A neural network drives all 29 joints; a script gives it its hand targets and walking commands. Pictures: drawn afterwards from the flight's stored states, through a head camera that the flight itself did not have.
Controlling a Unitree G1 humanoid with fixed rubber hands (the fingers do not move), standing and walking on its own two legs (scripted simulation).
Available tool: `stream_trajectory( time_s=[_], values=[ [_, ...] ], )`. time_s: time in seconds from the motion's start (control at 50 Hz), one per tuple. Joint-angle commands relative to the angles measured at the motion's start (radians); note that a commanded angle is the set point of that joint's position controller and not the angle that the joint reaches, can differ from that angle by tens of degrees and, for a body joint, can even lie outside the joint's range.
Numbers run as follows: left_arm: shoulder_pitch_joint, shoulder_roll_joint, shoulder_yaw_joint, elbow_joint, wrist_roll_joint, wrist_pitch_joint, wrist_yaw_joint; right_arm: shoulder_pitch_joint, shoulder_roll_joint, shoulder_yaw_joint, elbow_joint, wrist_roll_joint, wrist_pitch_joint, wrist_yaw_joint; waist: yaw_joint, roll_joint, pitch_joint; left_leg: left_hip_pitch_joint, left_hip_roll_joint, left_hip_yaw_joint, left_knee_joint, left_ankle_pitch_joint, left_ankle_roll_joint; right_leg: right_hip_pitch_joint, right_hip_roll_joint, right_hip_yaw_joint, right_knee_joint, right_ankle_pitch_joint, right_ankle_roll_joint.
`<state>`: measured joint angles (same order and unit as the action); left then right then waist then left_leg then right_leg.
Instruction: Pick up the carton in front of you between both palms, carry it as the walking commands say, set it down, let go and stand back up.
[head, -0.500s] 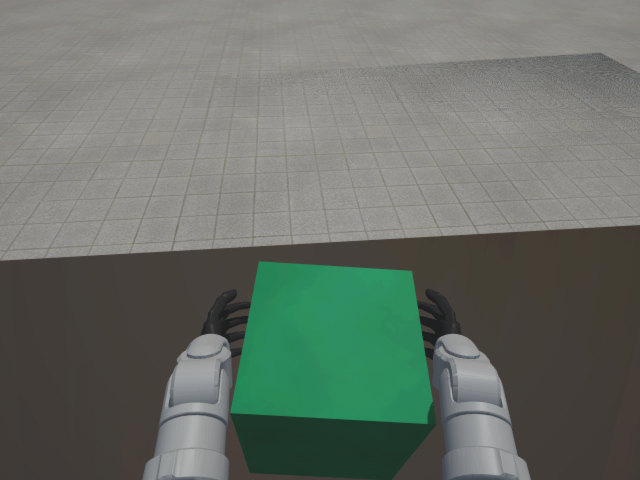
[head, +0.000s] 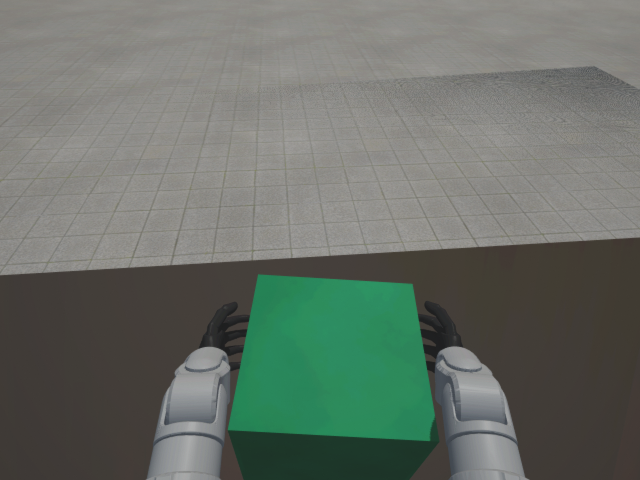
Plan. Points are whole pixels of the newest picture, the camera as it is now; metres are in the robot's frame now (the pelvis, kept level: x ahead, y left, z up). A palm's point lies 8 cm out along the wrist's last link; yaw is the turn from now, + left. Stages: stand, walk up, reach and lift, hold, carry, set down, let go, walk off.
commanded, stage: reach and lift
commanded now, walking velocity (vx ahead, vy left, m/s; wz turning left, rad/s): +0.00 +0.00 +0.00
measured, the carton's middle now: (327, 391) +0.28 +0.00 -0.04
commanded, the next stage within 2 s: hold in 0.10 s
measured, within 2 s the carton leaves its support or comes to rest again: neither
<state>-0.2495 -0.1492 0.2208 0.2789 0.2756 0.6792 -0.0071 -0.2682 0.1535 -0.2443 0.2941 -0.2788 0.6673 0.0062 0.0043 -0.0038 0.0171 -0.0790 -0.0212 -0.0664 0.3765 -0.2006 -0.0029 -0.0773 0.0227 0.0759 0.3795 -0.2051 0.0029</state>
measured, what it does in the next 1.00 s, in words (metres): stands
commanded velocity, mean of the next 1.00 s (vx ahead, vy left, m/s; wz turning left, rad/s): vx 0.15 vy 0.00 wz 0.00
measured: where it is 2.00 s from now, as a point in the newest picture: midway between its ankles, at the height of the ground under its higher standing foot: (331, 409)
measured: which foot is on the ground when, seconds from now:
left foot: down 0.00-0.96, up 0.98-1.00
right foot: down 0.00-1.00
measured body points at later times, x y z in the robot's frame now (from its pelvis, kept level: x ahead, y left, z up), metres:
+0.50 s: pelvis -0.02 +0.00 +0.00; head -0.06 +0.00 +0.45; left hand +0.28 +0.15 +0.04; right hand +0.29 -0.15 +0.04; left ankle +0.01 +0.12 -0.75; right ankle +0.01 -0.12 -0.75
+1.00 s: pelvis +0.04 -0.02 -0.01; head -0.01 -0.02 +0.44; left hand +0.34 +0.13 +0.08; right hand +0.34 -0.17 +0.08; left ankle +0.01 +0.12 -0.74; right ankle +0.01 -0.13 -0.75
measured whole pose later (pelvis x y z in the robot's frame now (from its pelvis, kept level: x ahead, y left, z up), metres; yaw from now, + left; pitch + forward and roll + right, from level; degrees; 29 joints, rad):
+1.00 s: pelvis +0.04 -0.02 -0.01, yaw +0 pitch +2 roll +0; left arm -0.22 -0.14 0.15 -0.02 0.17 0.88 0.04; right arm -0.22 0.14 -0.18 -0.05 -0.19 0.89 -0.03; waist 0.00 0.02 -0.16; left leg -0.30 0.03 -0.01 0.63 -0.40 0.00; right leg -0.24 0.00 -0.03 0.51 -0.29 -0.01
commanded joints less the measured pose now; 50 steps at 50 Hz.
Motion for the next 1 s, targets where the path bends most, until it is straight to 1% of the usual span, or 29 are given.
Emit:
stream_trajectory(
  time_s=[0.0, 0.08, 0.16, 0.18, 0.22, 0.26, 0.3, 0.34, 0.42, 0.54, 0.7, 0.72, 0.74, 0.76, 0.78, 0.8, 0.84, 0.86, 0.88, 0.9, 0.92, 0.94, 0.96, 0.98],
  values=[
    [-0.475, -0.92, -0.521, -0.061, -0.239, -0.03, -0.223, -0.424, 0.927, 0.527, -0.024, 0.232, -0.016, 0.232, 0.0, 0.007, -0.247, 0.081, -0.066, -0.017, -0.034, 0.238, -0.003, 0.044, 0.069, 0.009, -0.039, 0.232, 0.002],
    [-0.484, -0.918, -0.529, -0.073, -0.244, -0.021, -0.223, -0.433, 0.926, 0.534, -0.037, 0.236, -0.007, 0.231, -0.002, 0.005, -0.242, 0.082, -0.067, -0.016, -0.037, 0.22, -0.003, 0.044, 0.068, 0.009, -0.042, 0.215, 0.002],
    [-0.47, -0.922, -0.593, -0.152, -0.283, 0.005, -0.219, -0.415, 0.932, 0.597, -0.119, 0.271, 0.02, 0.223, -0.008, 0.002, -0.286, 0.118, -0.068, -0.022, -0.042, 0.28, -0.003, 0.082, 0.068, 0.014, -0.05, 0.28, 0.005],
    [-0.461, -0.913, -0.592, -0.162, -0.284, 0.015, -0.217, -0.405, 0.923, 0.596, -0.129, 0.272, 0.032, 0.221, -0.008, 0.002, -0.282, 0.12, -0.067, -0.023, -0.046, 0.282, -0.003, 0.087, 0.067, 0.014, -0.054, 0.284, 0.005],
    [-0.438, -0.887, -0.574, -0.158, -0.272, 0.038, -0.211, -0.383, 0.899, 0.581, -0.124, 0.264, 0.054, 0.215, -0.006, 0.002, -0.232, 0.105, -0.065, -0.02, -0.061, 0.239, -0.001, 0.079, 0.065, 0.013, -0.066, 0.244, 0.003],
    [-0.437, -0.864, -0.539, -0.132, -0.25, 0.052, -0.21, -0.385, 0.877, 0.549, -0.098, 0.246, 0.068, 0.215, -0.003, 0.003, -0.167, 0.078, -0.063, -0.013, -0.074, 0.158, 0.001, 0.056, 0.062, 0.009, -0.077, 0.166, 0.0],
    [-0.459, -0.863, -0.524, -0.116, -0.241, 0.055, -0.212, -0.41, 0.876, 0.535, -0.084, 0.239, 0.071, 0.218, -0.002, 0.003, -0.135, 0.061, -0.062, -0.008, -0.078, 0.096, 0.003, 0.037, 0.06, 0.004, -0.081, 0.106, -0.002],
    [-0.495, -0.874, -0.522, -0.113, -0.242, 0.053, -0.218, -0.447, 0.888, 0.536, -0.084, 0.242, 0.068, 0.224, -0.001, 0.003, -0.143, 0.056, -0.06, -0.007, -0.073, 0.07, 0.005, 0.03, 0.059, 0.002, -0.076, 0.08, -0.003],
    [-0.551, -0.893, -0.534, -0.108, -0.25, 0.045, -0.225, -0.502, 0.91, 0.546, -0.079, 0.25, 0.061, 0.23, 0.0, 0.002, -0.177, 0.059, -0.059, -0.007, -0.06, 0.052, 0.007, 0.027, 0.057, 0.001, -0.064, 0.061, -0.003],
    [-0.58, -0.897, -0.528, -0.079, -0.245, 0.04, -0.227, -0.528, 0.914, 0.535, -0.046, 0.241, 0.057, 0.23, -0.003, 0.002, -0.185, 0.056, -0.057, -0.004, -0.056, 0.024, 0.007, 0.021, 0.055, -0.002, -0.062, 0.034, -0.004],
    [-0.568, -0.897, -0.522, -0.075, -0.241, 0.041, -0.225, -0.515, 0.91, 0.528, -0.042, 0.234, 0.058, 0.23, -0.004, 0.003, -0.19, 0.068, -0.058, -0.003, -0.06, 0.062, 0.005, 0.034, 0.056, -0.004, -0.065, 0.071, -0.002],
    [-0.601, -0.89, -0.536, -0.08, -0.253, 0.05, -0.226, -0.542, 0.91, 0.54, -0.052, 0.247, 0.067, 0.229, -0.002, 0.026, -0.225, -0.058, 0.117, -0.003, -0.004, -0.072, 0.016, -0.077, -0.107, -0.012, 0.01, -0.064, -0.01],
    [-0.596, -0.89, -0.539, -0.091, -0.262, 0.052, -0.224, -0.541, 0.909, 0.547, -0.065, 0.258, 0.071, 0.228, -0.002, 0.037, -0.242, -0.083, 0.112, -0.037, -0.038, -0.283, 0.019, -0.101, -0.097, 0.011, -0.012, -0.255, -0.015],
    [-0.605, -0.896, -0.562, -0.119, -0.278, 0.055, -0.221, -0.544, 0.907, 0.564, -0.091, 0.271, 0.073, 0.225, -0.003, 0.034, -0.224, -0.137, 0.106, -0.049, -0.057, -0.47, 0.023, -0.154, -0.082, 0.009, -0.014, -0.425, -0.015],
    [-0.622, -0.902, -0.58, -0.151, -0.291, 0.057, -0.218, -0.56, 0.911, 0.586, -0.12, 0.287, 0.076, 0.222, -0.006, 0.039, -0.207, -0.157, 0.113, -0.065, -0.064, -0.55, 0.029, -0.2, -0.071, 0.0, 0.007, -0.486, -0.013],
    [-0.623, -0.908, -0.601, -0.178, -0.305, 0.063, -0.213, -0.568, 0.913, 0.61, -0.146, 0.301, 0.081, 0.216, -0.005, 0.056, -0.21, -0.148, 0.133, -0.086, -0.065, -0.511, 0.04, -0.222, -0.065, -0.021, 0.054, -0.425, -0.01],
    [-0.609, -0.913, -0.65, -0.23, -0.337, 0.082, -0.203, -0.529, 0.916, 0.655, -0.198, 0.321, 0.101, 0.198, -0.007, 0.103, -0.289, -0.117, 0.179, -0.14, -0.088, -0.383, 0.071, -0.201, -0.034, -0.101, 0.171, -0.207, 0.0],
    [-0.602, -0.914, -0.68, -0.261, -0.357, 0.096, -0.198, -0.505, 0.913, 0.677, -0.232, 0.33, 0.116, 0.187, -0.009, 0.119, -0.31, -0.108, 0.194, -0.159, -0.093, -0.368, 0.089, -0.199, -0.02, -0.133, 0.167, -0.175, 0.0],
    [-0.6, -0.914, -0.708, -0.295, -0.377, 0.114, -0.193, -0.496, 0.908, 0.698, -0.274, 0.341, 0.137, 0.176, -0.01, 0.122, -0.317, -0.128, 0.198, -0.158, -0.094, -0.411, 0.099, -0.186, -0.017, -0.144, 0.134, -0.208, -0.004],
    [-0.601, -0.911, -0.731, -0.335, -0.395, 0.135, -0.185, -0.498, 0.902, 0.718, -0.319, 0.353, 0.16, 0.164, -0.008, 0.12, -0.308, -0.185, 0.193, -0.14, -0.076, -0.461, 0.099, -0.145, -0.025, -0.139, 0.089, -0.238, -0.01],
    [-0.603, -0.905, -0.743, -0.365, -0.406, 0.157, -0.176, -0.497, 0.9, 0.734, -0.353, 0.365, 0.184, 0.155, -0.005, 0.075, -0.289, -0.262, 0.16, -0.082, -0.018, -0.456, 0.078, -0.091, -0.062, -0.084, 0.034, -0.276, -0.022],
    [-0.571, -0.889, -0.748, -0.388, -0.407, 0.18, -0.163, -0.495, 0.896, 0.754, -0.391, 0.378, 0.209, 0.146, 0.007, -0.051, -0.268, -0.359, 0.102, 0.016, 0.135, -0.389, 0.04, -0.043, -0.164, 0.073, -0.053, -0.363, -0.058],
    [-0.53, -0.866, -0.747, -0.408, -0.407, 0.204, -0.148, -0.485, 0.889, 0.769, -0.419, 0.389, 0.234, 0.135, 0.018, -0.205, -0.258, -0.496, 0.039, 0.129, 0.347, -0.284, 0.005, 0.047, -0.29, 0.28, -0.16, -0.423, -0.117],
    [-0.481, -0.85, -0.742, -0.432, -0.404, 0.228, -0.13, -0.479, 0.87, 0.782, -0.452, 0.404, 0.258, 0.125, 0.019, -0.247, -0.207, -0.632, 0.036, 0.164, 0.36, -0.298, -0.005, 0.112, -0.365, 0.398, -0.191, -0.315, -0.177]
  ],
)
